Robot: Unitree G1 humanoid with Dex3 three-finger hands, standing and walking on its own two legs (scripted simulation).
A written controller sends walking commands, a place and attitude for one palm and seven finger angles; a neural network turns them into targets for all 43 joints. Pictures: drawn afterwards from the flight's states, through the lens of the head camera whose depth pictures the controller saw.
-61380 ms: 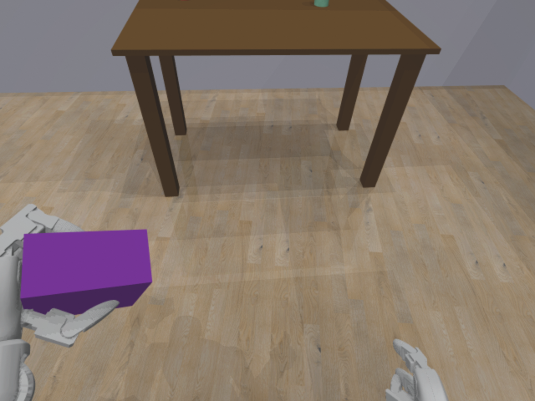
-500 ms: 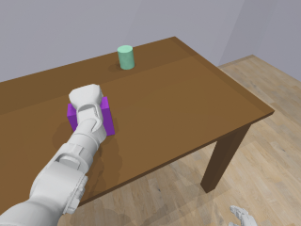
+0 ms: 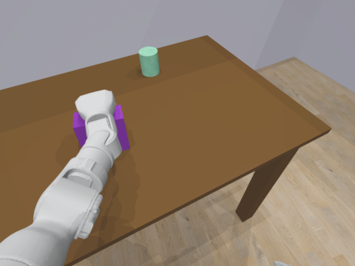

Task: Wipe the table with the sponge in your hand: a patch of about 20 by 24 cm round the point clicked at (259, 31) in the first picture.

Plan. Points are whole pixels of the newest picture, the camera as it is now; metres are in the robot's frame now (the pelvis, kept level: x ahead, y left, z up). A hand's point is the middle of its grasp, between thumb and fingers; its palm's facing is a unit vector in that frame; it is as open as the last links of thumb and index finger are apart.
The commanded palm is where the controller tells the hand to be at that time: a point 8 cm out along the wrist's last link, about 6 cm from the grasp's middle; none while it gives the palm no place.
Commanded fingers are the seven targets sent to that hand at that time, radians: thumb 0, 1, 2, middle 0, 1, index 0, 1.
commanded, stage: wipe back along the third lane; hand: left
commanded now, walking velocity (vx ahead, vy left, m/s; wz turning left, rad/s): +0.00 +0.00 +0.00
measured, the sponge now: (104, 136) +0.44 +0.20 +0.04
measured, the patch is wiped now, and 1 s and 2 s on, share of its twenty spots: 1.00 1.00 1.00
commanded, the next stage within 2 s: slide back across to the middle lane in 1.62 s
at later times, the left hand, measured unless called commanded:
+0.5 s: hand (102, 132) +0.41 +0.19 +0.09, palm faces +0.04 -0.07 -1.00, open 10.3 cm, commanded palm +0.36 +0.17 +0.12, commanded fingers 0.00 0.10 1.30 -1.20 -1.60 -1.20 -1.60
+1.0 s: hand (107, 151) +0.35 +0.16 +0.09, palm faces +0.08 -0.08 -0.99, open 10.3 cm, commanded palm +0.30 +0.14 +0.12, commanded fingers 0.00 0.10 1.30 -1.20 -1.60 -1.20 -1.60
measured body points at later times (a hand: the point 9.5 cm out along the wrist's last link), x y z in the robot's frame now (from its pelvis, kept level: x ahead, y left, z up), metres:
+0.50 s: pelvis +0.02 +0.02 +0.00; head +0.01 +0.00 +0.45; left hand +0.40 +0.19 +0.14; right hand +0.25 -0.20 -0.08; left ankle -0.01 +0.10 -0.74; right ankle +0.01 -0.09 -0.74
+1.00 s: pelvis +0.01 +0.01 +0.00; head -0.02 -0.03 +0.45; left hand +0.34 +0.16 +0.14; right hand +0.25 -0.20 -0.08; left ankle -0.01 +0.10 -0.74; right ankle +0.01 -0.09 -0.74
